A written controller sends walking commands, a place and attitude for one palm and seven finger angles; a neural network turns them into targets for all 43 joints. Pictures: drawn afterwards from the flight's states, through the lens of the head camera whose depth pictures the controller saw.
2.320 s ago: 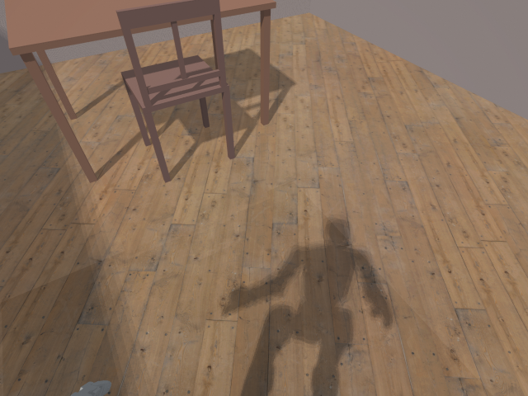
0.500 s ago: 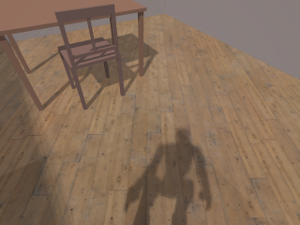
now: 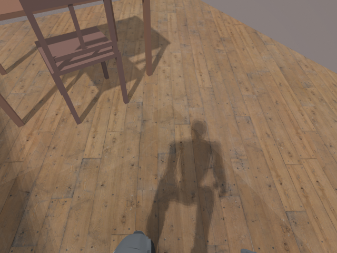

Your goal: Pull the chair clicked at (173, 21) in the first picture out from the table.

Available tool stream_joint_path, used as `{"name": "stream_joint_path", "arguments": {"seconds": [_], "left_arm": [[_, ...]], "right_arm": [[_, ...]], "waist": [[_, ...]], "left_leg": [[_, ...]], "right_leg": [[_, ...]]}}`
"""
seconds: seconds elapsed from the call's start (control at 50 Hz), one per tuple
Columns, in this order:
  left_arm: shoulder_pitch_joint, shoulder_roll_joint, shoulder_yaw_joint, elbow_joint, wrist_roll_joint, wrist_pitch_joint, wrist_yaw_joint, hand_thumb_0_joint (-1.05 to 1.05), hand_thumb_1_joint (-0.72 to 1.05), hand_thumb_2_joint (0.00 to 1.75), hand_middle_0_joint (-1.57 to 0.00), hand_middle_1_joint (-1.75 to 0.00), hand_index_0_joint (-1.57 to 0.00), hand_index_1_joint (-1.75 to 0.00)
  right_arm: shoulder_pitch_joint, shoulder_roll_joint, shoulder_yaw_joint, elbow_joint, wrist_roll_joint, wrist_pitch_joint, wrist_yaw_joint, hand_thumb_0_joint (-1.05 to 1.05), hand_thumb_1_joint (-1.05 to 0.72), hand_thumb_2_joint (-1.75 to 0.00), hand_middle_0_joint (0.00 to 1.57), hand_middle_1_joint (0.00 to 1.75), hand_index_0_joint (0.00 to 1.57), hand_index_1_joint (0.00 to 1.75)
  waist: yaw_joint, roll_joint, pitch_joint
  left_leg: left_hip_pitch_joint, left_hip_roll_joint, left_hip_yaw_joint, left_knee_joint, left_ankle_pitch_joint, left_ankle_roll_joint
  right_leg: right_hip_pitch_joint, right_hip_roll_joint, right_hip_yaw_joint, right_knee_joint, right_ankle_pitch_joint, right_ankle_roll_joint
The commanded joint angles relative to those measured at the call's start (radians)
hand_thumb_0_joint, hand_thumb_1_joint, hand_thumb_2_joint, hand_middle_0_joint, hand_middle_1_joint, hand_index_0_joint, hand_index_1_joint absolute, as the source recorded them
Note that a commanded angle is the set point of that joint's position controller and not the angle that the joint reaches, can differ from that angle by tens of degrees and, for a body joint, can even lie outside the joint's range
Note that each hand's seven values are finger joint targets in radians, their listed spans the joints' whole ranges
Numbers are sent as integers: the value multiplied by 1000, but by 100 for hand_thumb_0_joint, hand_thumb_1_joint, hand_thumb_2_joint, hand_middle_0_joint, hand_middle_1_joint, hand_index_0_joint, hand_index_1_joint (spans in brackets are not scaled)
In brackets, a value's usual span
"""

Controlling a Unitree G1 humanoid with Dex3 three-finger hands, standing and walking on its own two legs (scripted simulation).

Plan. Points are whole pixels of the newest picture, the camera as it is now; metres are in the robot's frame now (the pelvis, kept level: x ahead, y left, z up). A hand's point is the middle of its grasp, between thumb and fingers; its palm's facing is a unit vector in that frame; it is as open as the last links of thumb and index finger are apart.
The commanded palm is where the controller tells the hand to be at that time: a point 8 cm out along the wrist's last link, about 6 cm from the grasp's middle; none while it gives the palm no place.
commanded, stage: walk to a spot facing it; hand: left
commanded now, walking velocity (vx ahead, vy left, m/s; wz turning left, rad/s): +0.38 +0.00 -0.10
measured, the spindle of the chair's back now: (77, 28) +1.12 +0.60 -0.08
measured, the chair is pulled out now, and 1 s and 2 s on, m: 0.00 0.00 0.00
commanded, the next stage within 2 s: turn to face it in 1.18 s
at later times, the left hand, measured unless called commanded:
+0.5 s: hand (116, 180) +0.33 +0.20 -0.15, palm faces -0.09 -0.99 -0.14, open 7.3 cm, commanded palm none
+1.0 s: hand (135, 140) +0.49 +0.17 -0.16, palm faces -0.07 -0.98 -0.18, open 7.3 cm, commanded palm none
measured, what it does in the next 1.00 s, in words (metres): walks ahead: left foot, then right foot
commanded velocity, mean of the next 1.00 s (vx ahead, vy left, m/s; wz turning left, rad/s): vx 0.37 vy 0.00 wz -0.13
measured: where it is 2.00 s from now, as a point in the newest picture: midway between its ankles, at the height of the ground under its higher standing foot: (179, 164)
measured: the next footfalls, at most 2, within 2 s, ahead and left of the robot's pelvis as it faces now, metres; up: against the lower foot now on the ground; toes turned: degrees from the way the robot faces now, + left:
left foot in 0.02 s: +0.17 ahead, +0.09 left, +0.00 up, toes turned +8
right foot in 0.66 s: +0.43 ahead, -0.11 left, +0.00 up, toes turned -16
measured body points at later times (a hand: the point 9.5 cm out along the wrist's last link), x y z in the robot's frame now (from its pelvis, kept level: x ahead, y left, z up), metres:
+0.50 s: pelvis +0.23 +0.03 +0.02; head +0.25 +0.05 +0.47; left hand +0.34 +0.25 -0.13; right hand +0.13 -0.17 -0.12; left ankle +0.13 +0.09 -0.72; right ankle +0.33 -0.13 -0.66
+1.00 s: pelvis +0.48 -0.01 +0.02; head +0.50 -0.01 +0.47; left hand +0.50 +0.22 -0.14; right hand +0.52 -0.26 -0.13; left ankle +0.60 +0.12 -0.69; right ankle +0.40 -0.10 -0.72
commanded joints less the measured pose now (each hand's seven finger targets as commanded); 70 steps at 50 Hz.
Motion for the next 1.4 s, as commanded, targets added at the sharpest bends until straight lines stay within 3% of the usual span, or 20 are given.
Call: {"name": "stream_joint_path", "arguments": {"seconds": [0.0,0.02,0.04,0.1,0.18,0.48,0.56,0.6,0.62,0.64,0.66,0.72,0.8,0.98,1.04,1.06,1.08,1.1,1.22,1.38], "left_arm": [[40,154,48,-61,-14,-14,7,0,90,90,-20,-30,-20,-30],[84,95,40,-81,-27,-10,-4,0,90,90,-20,-30,-20,-30],[22,117,41,-96,-17,-6,1,0,90,90,-20,-30,-20,-30],[-101,89,47,-111,6,19,-20,0,90,90,-20,-30,-20,-30],[-43,52,51,-105,18,60,-27,0,90,90,-20,-30,-20,-30],[-498,80,42,-252,5,55,-48,0,90,90,-20,-30,-20,-30],[-417,98,42,-230,6,40,-39,0,90,90,-20,-30,-20,-30],[-185,136,60,-158,11,27,-33,0,90,90,-20,-30,-20,-30],[-44,202,79,-116,15,14,-27,0,90,90,-20,-30,-20,-30],[62,303,104,-96,8,8,-15,0,90,90,-20,-30,-20,-30],[41,320,102,-95,-15,12,-8,0,90,90,-20,-30,-20,-30],[-151,192,66,-125,-10,4,-1,0,90,90,-20,-30,-20,-30],[-207,139,49,-138,5,-15,2,0,90,90,-20,-30,-20,-30],[-114,210,58,-99,3,-10,-10,0,90,90,-20,-30,-20,-30],[-125,219,58,-97,-4,-3,-9,0,90,90,-20,-30,-20,-30],[-110,185,56,-106,-8,-1,-11,0,90,90,-20,-30,-20,-30],[-97,132,43,-132,-22,-1,-20,0,90,90,-20,-30,-20,-30],[-158,158,47,-157,-13,-3,-14,0,90,90,-20,-30,-20,-30],[-164,89,56,-136,3,61,-30,0,90,90,-20,-30,-20,-30],[-266,71,40,-181,4,57,-22,0,90,90,-20,-30,-20,-30]], "right_arm": [[455,-212,-59,78,-30,-28,-36,0,-90,-90,20,30,20,30],[498,-294,-78,84,-29,-29,-41,0,-90,-90,20,30,20,30],[402,-269,-70,68,-7,-20,-43,0,-90,-90,20,30,20,30],[206,-94,-27,22,-13,-38,-49,0,-90,-90,20,30,20,30],[214,-50,-25,30,-10,-69,-52,0,-90,-90,20,30,20,30],[501,-78,-12,127,-15,-61,-67,0,-90,-90,20,30,20,30],[500,-97,-14,145,-13,-50,-68,0,-90,-90,20,30,20,30],[438,-122,-19,133,-5,-47,-66,0,-90,-90,20,30,20,30],[416,-111,-18,115,6,-49,-55,0,-90,-90,20,30,20,30],[437,-47,-10,84,20,-60,-53,0,-90,-90,20,30,20,30],[371,-68,-15,61,20,-55,-55,0,-90,-90,20,30,20,30],[259,-21,-18,38,-1,-33,-43,0,-90,-90,20,30,20,30],[338,25,-20,54,-15,12,-33,0,-90,-90,20,30,20,30],[47,-35,-18,-53,-12,-17,3,0,-90,-90,20,30,20,30],[197,-95,-32,-5,-20,-29,-14,0,-90,-90,20,30,20,30],[351,-180,-54,34,-30,-35,-24,0,-90,-90,20,30,20,30],[474,-297,-82,57,-37,-36,-33,0,-90,-90,20,30,20,30],[477,-290,-71,65,-24,-27,-39,0,-90,-90,20,30,20,30],[210,-109,-24,10,-16,-49,-54,0,-90,-90,20,30,20,30],[240,-119,-27,36,-13,-27,-51,0,-90,-90,20,30,20,30]], "waist": [[-214,94,-227],[-173,309,-297],[-138,185,-222],[-50,32,61],[9,70,11],[-115,101,91],[-66,115,41],[46,122,-74],[108,54,-176],[117,-159,-306],[94,-89,-275],[6,16,2],[-83,-50,40],[-9,-103,55],[-99,-31,-23],[-153,124,-132],[-179,356,-224],[-180,280,-218],[-31,132,14],[-48,150,-4]], "left_leg": [[728,142,-258,-141,35,108],[806,401,-680,-349,9,211],[671,423,-726,-454,-185,234],[257,294,-439,-525,-254,129],[221,201,-185,-532,-16,87],[657,211,-33,-483,517,72],[664,229,10,-313,900,71],[572,196,62,-48,895,37],[358,155,77,200,658,10],[58,-11,80,550,-192,-38],[-38,-36,-62,737,-394,-16],[-53,86,-147,662,-195,-16],[52,109,-105,449,-142,-49],[79,61,-1,-38,-40,-45],[374,-3,46,-181,-13,-22],[628,118,-116,-215,31,26],[794,402,-474,-327,104,142],[766,456,-529,-401,114,181],[335,316,-69,-472,163,72],[387,224,-12,-387,420,102]], "right_leg": [[-452,-70,-40,643,614,-52],[-645,62,-26,1008,-69,-39],[-691,-2,72,1116,-64,-62],[-711,-113,65,1075,160,-42],[-665,-130,38,942,258,-6],[-842,-90,-107,393,318,-12],[-633,-5,-166,304,210,-72],[-334,25,-174,225,285,-101],[-62,-101,-26,205,358,-159],[192,-406,456,127,534,-298],[152,-470,566,28,606,-351],[-274,-363,293,-54,469,-232],[-491,-275,77,-114,425,-166],[-290,-259,45,-56,480,-136],[-319,-207,-19,206,711,-98],[-462,-141,-66,453,589,-51],[-683,-9,-130,800,19,-7],[-749,-26,-13,957,-108,-25],[-685,-142,10,907,147,4],[-535,-98,-114,368,266,41]]}}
